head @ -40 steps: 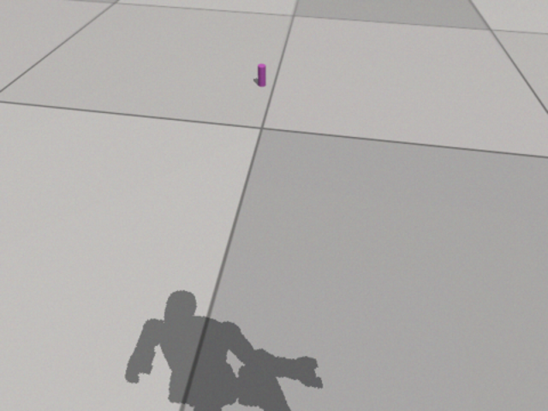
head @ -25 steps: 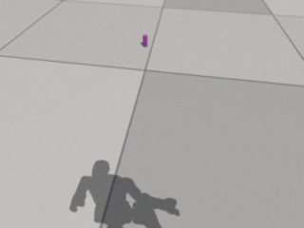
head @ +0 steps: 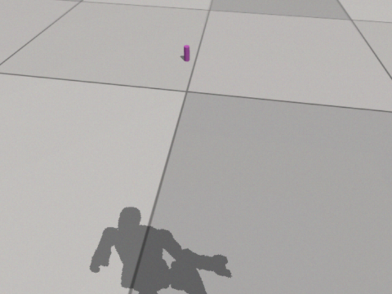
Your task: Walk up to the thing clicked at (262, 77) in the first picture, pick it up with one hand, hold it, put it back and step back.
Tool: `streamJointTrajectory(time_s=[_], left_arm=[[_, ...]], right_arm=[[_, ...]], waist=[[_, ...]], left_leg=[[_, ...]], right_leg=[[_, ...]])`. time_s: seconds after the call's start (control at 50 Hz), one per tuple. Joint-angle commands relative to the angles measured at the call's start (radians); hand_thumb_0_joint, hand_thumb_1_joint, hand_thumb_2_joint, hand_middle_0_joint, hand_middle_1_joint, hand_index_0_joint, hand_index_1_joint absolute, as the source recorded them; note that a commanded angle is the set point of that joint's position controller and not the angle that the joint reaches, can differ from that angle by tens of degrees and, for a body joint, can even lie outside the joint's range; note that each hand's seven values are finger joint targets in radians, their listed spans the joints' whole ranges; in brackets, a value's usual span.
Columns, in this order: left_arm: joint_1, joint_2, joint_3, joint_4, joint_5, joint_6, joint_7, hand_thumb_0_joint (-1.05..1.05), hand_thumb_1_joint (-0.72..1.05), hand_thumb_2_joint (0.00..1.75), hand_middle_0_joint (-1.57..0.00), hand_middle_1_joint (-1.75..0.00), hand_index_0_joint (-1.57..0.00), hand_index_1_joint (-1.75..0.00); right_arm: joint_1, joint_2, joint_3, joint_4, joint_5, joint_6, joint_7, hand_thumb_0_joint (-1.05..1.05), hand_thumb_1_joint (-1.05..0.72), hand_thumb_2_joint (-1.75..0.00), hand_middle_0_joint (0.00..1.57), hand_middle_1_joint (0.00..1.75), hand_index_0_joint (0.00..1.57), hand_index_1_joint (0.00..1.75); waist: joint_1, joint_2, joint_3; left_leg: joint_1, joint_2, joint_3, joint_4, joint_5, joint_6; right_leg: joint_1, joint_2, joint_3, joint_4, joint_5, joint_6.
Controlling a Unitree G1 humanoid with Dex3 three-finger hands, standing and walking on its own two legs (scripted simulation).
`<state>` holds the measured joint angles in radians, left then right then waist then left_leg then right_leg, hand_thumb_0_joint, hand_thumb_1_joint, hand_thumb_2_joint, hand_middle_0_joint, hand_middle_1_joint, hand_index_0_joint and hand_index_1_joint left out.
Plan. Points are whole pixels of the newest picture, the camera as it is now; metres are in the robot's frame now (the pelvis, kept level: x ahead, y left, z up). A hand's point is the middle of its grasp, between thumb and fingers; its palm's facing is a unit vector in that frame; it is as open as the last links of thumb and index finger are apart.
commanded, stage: stand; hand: left
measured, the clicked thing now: (186, 53) +2.28 +0.16 -0.71
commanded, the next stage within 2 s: walk up in 0.32 s
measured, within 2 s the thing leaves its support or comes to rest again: neither
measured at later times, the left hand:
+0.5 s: hand out of the picture +0.09 +0.27 -0.16, palm faces -0.02 -0.93 -0.37, open 7.4 cm
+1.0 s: hand (100, 229) +0.30 +0.28 -0.17, palm faces +0.00 -0.94 -0.34, open 7.4 cm
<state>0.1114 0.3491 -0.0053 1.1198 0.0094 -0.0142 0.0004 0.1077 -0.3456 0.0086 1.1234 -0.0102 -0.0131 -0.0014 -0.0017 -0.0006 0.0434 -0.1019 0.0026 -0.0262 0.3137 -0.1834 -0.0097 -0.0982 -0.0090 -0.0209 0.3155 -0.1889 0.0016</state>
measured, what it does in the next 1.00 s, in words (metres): walks ahead: left foot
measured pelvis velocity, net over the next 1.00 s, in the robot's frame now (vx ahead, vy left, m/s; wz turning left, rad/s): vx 0.27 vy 0.01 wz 0.00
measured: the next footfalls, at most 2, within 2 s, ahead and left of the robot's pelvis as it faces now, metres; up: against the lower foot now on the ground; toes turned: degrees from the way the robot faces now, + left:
left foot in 0.82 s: +0.37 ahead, +0.12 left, +0.00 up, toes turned +6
right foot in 1.28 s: +0.60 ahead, -0.20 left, +0.00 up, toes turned -7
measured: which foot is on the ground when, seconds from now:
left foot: down 0.00-0.54, up 0.56-0.80, down 0.82-1.00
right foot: down 0.00-0.88, up 0.90-1.00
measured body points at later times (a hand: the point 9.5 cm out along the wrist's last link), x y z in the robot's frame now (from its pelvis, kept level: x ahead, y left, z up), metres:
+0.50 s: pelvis +0.03 -0.01 -0.02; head +0.03 -0.01 +0.43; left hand +0.09 +0.32 -0.13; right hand +0.09 -0.33 -0.14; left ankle -0.01 +0.12 -0.75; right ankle -0.01 -0.12 -0.75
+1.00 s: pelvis +0.27 +0.01 -0.02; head +0.27 +0.01 +0.43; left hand +0.30 +0.33 -0.14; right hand +0.40 -0.30 -0.12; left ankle +0.33 +0.12 -0.75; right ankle +0.18 -0.14 -0.67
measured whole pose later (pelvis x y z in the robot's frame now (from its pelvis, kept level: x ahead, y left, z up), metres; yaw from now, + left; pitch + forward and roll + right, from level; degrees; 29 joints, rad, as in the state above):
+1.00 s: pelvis +0.27 +0.01 -0.02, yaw +0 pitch -2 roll +1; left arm 0.30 0.42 0.02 0.96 -0.01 -0.07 -0.06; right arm 0.16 -0.37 -0.07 0.87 -0.01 -0.07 0.07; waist 0.03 -0.04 0.05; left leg -0.30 0.01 0.10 0.54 -0.20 0.04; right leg -0.34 -0.06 0.05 1.14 -0.37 -0.05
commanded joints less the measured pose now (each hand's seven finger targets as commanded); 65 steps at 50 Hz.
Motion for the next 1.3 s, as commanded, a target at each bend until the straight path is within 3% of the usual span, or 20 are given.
streamJointTrajectory(time_s=[0.0, 0.28, 0.3, 0.32, 0.42, 0.48, 0.5, 0.52, 0.54, 0.64, 0.72, 0.8, 0.82, 0.86, 0.9, 0.98, 1.18, 1.24, 1.26, 1.28], left_arm=[[-0.043, 0.208, 0.040, -0.054, -0.003, -0.019, 0.010, 0.00, 0.90, 0.90, -0.20, -0.30, -0.20, -0.30], [-0.043, 0.218, 0.044, -0.054, -0.003, -0.020, 0.011, 0.00, 0.90, 0.90, -0.20, -0.30, -0.20, -0.30], [0.019, 0.349, 0.119, -0.110, 0.015, -0.041, -0.031, 0.00, 0.90, 0.90, -0.20, -0.30, -0.20, -0.30], [-0.005, 0.323, 0.119, -0.112, 0.025, -0.042, -0.044, 0.00, 0.90, 0.90, -0.20, -0.30, -0.20, -0.30], [-0.022, 0.256, 0.115, -0.173, 0.021, -0.054, -0.073, 0.00, 0.90, 0.90, -0.20, -0.30, -0.20, -0.30], [0.116, 0.281, 0.132, -0.138, 0.025, -0.067, -0.081, 0.00, 0.90, 0.90, -0.20, -0.30, -0.20, -0.30], [0.259, 0.337, 0.152, -0.094, 0.034, -0.081, -0.069, 0.00, 0.90, 0.90, -0.20, -0.30, -0.20, -0.30], [0.313, 0.437, 0.171, -0.090, 0.040, -0.093, -0.059, 0.00, 0.90, 0.90, -0.20, -0.30, -0.20, -0.30], [0.269, 0.443, 0.162, -0.126, 0.029, -0.093, -0.052, 0.00, 0.90, 0.90, -0.20, -0.30, -0.20, -0.30], [0.132, 0.341, 0.132, -0.196, 0.001, -0.098, -0.039, 0.00, 0.90, 0.90, -0.20, -0.30, -0.20, -0.30], [0.110, 0.373, 0.132, -0.232, 0.006, -0.094, -0.046, 0.00, 0.90, 0.90, -0.20, -0.30, -0.20, -0.30], [0.122, 0.358, 0.111, -0.236, -0.018, -0.084, -0.041, 0.00, 0.90, 0.90, -0.20, -0.30, -0.20, -0.30], [0.176, 0.315, 0.090, -0.240, -0.020, -0.080, -0.037, 0.00, 0.90, 0.90, -0.20, -0.30, -0.20, -0.30], [0.189, 0.318, 0.094, -0.277, -0.039, -0.089, -0.030, 0.00, 0.90, 0.90, -0.20, -0.30, -0.20, -0.30], [0.153, 0.343, 0.083, -0.259, -0.035, -0.095, -0.035, 0.00, 0.90, 0.90, -0.20, -0.30, -0.20, -0.30], [0.230, 0.297, 0.095, -0.213, -0.014, -0.071, -0.075, 0.00, 0.90, 0.90, -0.20, -0.30, -0.20, -0.30], [0.071, 0.281, 0.131, -0.247, -0.001, -0.069, -0.115, 0.00, 0.90, 0.90, -0.20, -0.30, -0.20, -0.30], [0.207, 0.308, 0.151, -0.201, 0.007, -0.082, -0.096, 0.00, 0.90, 0.90, -0.20, -0.30, -0.20, -0.30], [0.349, 0.370, 0.177, -0.167, 0.013, -0.095, -0.077, 0.00, 0.90, 0.90, -0.20, -0.30, -0.20, -0.30], [0.399, 0.475, 0.189, -0.176, 0.011, -0.107, -0.064, 0.00, 0.90, 0.90, -0.20, -0.30, -0.20, -0.30]], right_arm=[[-0.025, -0.210, -0.037, -0.054, 0.003, -0.022, -0.012, 0.00, -0.90, -0.90, 0.20, 0.30, 0.20, 0.30], [-0.023, -0.209, -0.041, -0.052, 0.003, -0.022, -0.012, 0.00, -0.90, -0.90, 0.20, 0.30, 0.20, 0.30], [0.037, -0.332, -0.122, -0.116, -0.013, -0.050, 0.022, 0.00, -0.90, -0.90, 0.20, 0.30, 0.20, 0.30], [0.006, -0.343, -0.133, -0.117, -0.024, -0.051, 0.039, 0.00, -0.90, -0.90, 0.20, 0.30, 0.20, 0.30], [0.001, -0.338, -0.160, -0.169, -0.023, -0.066, 0.061, 0.00, -0.90, -0.90, 0.20, 0.30, 0.20, 0.30], [-0.088, -0.316, -0.154, -0.215, -0.024, -0.049, 0.075, 0.00, -0.90, -0.90, 0.20, 0.30, 0.20, 0.30], [-0.147, -0.258, -0.134, -0.246, -0.021, -0.049, 0.080, 0.00, -0.90, -0.90, 0.20, 0.30, 0.20, 0.30], [-0.197, -0.195, -0.108, -0.285, -0.018, -0.055, 0.075, 0.00, -0.90, -0.90, 0.20, 0.30, 0.20, 0.30], [-0.233, -0.252, -0.112, -0.291, -0.020, -0.061, 0.063, 0.00, -0.90, -0.90, 0.20, 0.30, 0.20, 0.30], [-0.111, -0.263, -0.120, -0.247, -0.010, -0.057, 0.093, 0.00, -0.90, -0.90, 0.20, 0.30, 0.20, 0.30], [-0.156, -0.239, -0.119, -0.299, -0.008, -0.043, 0.117, 0.00, -0.90, -0.90, 0.20, 0.30, 0.20, 0.30], [0.134, -0.282, -0.163, -0.232, -0.026, -0.042, 0.093, 0.00, -0.90, -0.90, 0.20, 0.30, 0.20, 0.30], [0.283, -0.326, -0.190, -0.200, -0.045, -0.045, 0.080, 0.00, -0.90, -0.90, 0.20, 0.30, 0.20, 0.30], [0.357, -0.462, -0.223, -0.239, -0.009, -0.058, 0.066, 0.00, -0.90, -0.90, 0.20, 0.30, 0.20, 0.30], [0.196, -0.413, -0.197, -0.283, 0.021, -0.065, 0.051, 0.00, -0.90, -0.90, 0.20, 0.30, 0.20, 0.30], [0.053, -0.318, -0.149, -0.323, 0.012, -0.095, 0.053, 0.00, -0.90, -0.90, 0.20, 0.30, 0.20, 0.30], [0.042, -0.346, -0.159, -0.309, 0.004, -0.109, 0.069, 0.00, -0.90, -0.90, 0.20, 0.30, 0.20, 0.30], [0.072, -0.315, -0.141, -0.290, -0.007, -0.101, 0.062, 0.00, -0.90, -0.90, 0.20, 0.30, 0.20, 0.30], [0.137, -0.247, -0.118, -0.285, -0.010, -0.100, 0.062, 0.00, -0.90, -0.90, 0.20, 0.30, 0.20, 0.30], [0.164, -0.204, -0.101, -0.325, 0.011, -0.106, 0.059, 0.00, -0.90, -0.90, 0.20, 0.30, 0.20, 0.30]], waist=[[0.002, 0.018, -0.070], [0.002, 0.000, -0.081], [0.004, -0.008, -0.226], [0.011, 0.041, -0.118], [0.022, 0.146, 0.005], [0.100, 0.101, 0.008], [0.168, -0.063, -0.005], [0.193, -0.296, 0.066], [0.177, -0.130, 0.133], [0.050, -0.090, 0.066], [0.053, -0.122, 0.074], [-0.089, 0.004, -0.084], [-0.143, 0.095, -0.185], [-0.163, 0.246, -0.307], [-0.070, 0.052, -0.146], [0.038, 0.073, 0.016], [0.030, 0.113, 0.025], [0.119, -0.021, -0.056], [0.170, -0.230, -0.143], [0.152, -0.419, -0.154]], left_leg=[[-0.004, 0.119, -0.079, -0.036, 0.188, 0.029], [0.006, 0.122, -0.082, -0.042, 0.188, 0.030], [0.026, 0.117, -0.120, 0.057, -0.415, 0.124], [-0.087, 0.136, -0.166, 0.049, -0.571, 0.144], [-0.062, 0.281, -0.325, -0.101, -0.521, 0.214], [-0.279, 0.187, -0.169, 0.064, -0.547, 0.175], [-0.534, 0.056, -0.004, 0.327, -0.455, 0.091], [-0.836, -0.052, 0.070, 0.620, -0.381, 0.052], [-0.867, 0.035, -0.061, 0.661, -0.334, 0.034], [-0.625, 0.046, -0.028, 0.532, -0.141, 0.023], [-0.355, 0.063, 0.055, 0.277, 0.031, 0.039], [0.140, -0.001, 0.136, 0.232, 0.056, 0.104], [0.345, -0.006, 0.112, 0.244, -0.074, 0.145], [0.484, 0.407, -0.750, -0.070, -0.439, 0.342], [0.227, 0.391, -0.483, -0.088, -0.385, 0.270], [-0.198, 0.277, -0.145, -0.158, -0.282, 0.211], [-0.239, 0.244, -0.013, -0.122, -0.382, 0.177], [-0.255, 0.174, 0.081, 0.268, -0.049, 0.140], [-0.369, 0.084, 0.143, 0.628, -0.029, 0.100], [-0.631, -0.049, 0.132, 0.896, -0.331, 0.047]], right_leg=[[0.026, -0.127, 0.098, -0.037, 0.178, -0.028], [0.036, -0.128, 0.098, -0.036, 0.172, -0.029], [0.026, -0.086, 0.082, 0.087, -0.364, -0.065], [-0.095, -0.100, 0.107, 0.140, -0.496, -0.076], [-0.279, -0.042, -0.037, 0.263, -0.231, -0.043], [0.023, -0.033, -0.024, 0.074, -0.280, -0.052], [0.288, -0.111, 0.140, -0.062, -0.452, -0.099], [0.398, -0.359, 0.532, -0.235, -0.588, -0.178], [0.357, -0.474, 0.608, -0.250, -0.409, -0.265], [0.290, -0.211, 0.085, -0.167, 0.096, -0.151], [0.075, -0.204, -0.014, -0.180, 0.089, -0.155], [-0.133, -0.184, -0.106, 0.235, 0.393, -0.140], [-0.251, -0.131, -0.133, 0.518, 0.355, -0.106], [-0.591, 0.083, 0.091, 0.988, -0.320, -0.067], [-0.572, -0.059, 0.181, 0.987, -0.181, -0.070], [-0.378, -0.139, 0.087, 0.715, -0.122, -0.012], [-0.207, -0.124, -0.029, 0.315, 0.125, -0.004], [0.064, -0.059, -0.083, 0.239, -0.025, -0.039], [0.238, -0.105, 0.035, 0.164, -0.225, -0.061], [0.356, -0.399, 0.578, -0.060, -0.319, -0.173]])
